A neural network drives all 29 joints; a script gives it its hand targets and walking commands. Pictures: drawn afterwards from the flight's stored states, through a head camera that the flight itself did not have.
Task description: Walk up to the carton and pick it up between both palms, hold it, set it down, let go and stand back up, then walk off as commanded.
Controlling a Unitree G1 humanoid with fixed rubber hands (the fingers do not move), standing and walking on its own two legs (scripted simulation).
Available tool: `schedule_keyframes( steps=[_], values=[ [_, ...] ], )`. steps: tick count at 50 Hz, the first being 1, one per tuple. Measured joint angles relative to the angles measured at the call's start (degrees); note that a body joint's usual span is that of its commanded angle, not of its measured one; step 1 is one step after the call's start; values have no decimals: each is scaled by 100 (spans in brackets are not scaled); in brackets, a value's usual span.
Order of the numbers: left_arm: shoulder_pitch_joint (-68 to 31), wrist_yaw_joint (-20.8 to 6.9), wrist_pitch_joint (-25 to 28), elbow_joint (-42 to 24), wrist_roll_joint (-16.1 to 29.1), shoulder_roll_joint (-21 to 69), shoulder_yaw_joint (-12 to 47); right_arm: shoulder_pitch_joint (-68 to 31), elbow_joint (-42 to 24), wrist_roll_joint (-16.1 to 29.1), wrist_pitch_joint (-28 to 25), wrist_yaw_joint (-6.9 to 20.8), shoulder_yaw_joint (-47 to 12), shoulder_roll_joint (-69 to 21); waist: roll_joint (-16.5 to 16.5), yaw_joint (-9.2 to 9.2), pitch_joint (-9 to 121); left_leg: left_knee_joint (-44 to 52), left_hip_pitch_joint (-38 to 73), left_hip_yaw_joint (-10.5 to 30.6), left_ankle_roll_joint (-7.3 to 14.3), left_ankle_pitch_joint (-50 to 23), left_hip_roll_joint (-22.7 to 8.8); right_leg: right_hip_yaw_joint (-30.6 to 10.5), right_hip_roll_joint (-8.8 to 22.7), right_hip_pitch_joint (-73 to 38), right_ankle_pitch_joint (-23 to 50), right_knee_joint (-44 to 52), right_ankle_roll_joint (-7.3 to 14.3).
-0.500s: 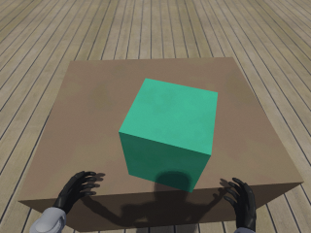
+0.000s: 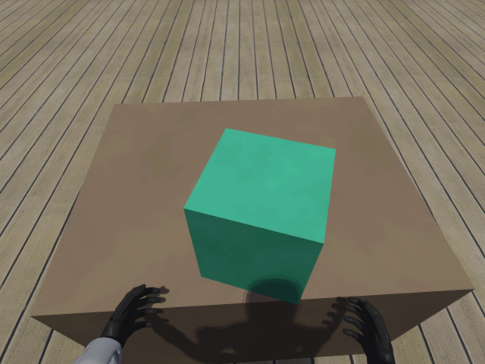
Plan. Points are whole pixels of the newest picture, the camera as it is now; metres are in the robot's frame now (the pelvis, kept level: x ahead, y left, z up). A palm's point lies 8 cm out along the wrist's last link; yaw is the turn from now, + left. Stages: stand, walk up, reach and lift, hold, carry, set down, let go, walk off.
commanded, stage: set down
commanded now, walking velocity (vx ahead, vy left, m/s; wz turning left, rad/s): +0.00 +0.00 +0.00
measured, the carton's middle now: (262, 218) +0.39 -0.02 -0.01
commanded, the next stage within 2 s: let go in 0.10 s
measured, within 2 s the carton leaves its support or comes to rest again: neither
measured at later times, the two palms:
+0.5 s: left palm (132, 332) +0.20 +0.20 -0.06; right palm (395, 362) +0.15 -0.22 -0.06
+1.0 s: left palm (111, 338) +0.19 +0.23 -0.04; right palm out of the picture +0.12 -0.29 -0.08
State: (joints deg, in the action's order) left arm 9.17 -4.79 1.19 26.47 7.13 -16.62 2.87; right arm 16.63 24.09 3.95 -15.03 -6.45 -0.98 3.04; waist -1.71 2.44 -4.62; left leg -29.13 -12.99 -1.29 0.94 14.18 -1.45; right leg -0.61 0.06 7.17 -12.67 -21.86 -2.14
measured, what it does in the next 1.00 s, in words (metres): stands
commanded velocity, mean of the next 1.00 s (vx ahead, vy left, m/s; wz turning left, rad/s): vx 0.00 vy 0.00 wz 0.00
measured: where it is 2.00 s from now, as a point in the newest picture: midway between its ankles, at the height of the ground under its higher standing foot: outside the picture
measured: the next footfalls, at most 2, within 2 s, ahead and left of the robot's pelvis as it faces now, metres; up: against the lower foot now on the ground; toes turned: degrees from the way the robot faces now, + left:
none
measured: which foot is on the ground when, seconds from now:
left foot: down 0.00-1.00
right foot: down 0.00-1.00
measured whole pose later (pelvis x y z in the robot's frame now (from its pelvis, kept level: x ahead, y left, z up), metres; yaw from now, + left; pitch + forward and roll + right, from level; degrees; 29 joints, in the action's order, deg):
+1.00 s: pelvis +0.00 -0.03 +0.00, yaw +0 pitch -3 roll +0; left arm 10.8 -1.3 0.5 29.5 -0.3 -19.6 0.3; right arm 16.4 33.9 -0.6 -3.1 1.3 -1.0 17.9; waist 0.1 2.4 -1.2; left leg -26.6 -10.4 -1.4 -0.7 13.3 -1.4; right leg -0.6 0.0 8.2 -15.9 -27.1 -0.2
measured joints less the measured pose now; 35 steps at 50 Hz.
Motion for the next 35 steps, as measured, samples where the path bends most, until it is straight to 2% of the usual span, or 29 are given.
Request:
schedule_keyframes(
  steps=[14,23,32,35],
  values=[
    [24,123,-272,-2,-440,325,-118,1,199,-139,47,228,2,220,-20,0,-25,374,195,-7,-92,-131,0,0,-1,-69,-14,111,75],
    [33,127,-330,-2,-501,378,-255,0,311,-196,47,328,1,383,-5,-1,-37,502,252,-10,-113,-194,0,0,-2,-71,-15,120,101],
    [33,250,-373,-2,-526,451,-261,-13,579,-263,90,503,1,526,-25,-1,-37,516,262,-11,-117,-202,0,0,-2,-72,-15,119,116],
    [43,193,-296,64,-695,405,-260,-23,694,-443,485,607,1,682,4,-1,1,428,265,-11,-107,-159,0,1,-2,-48,-84,-28,117]
  ],
)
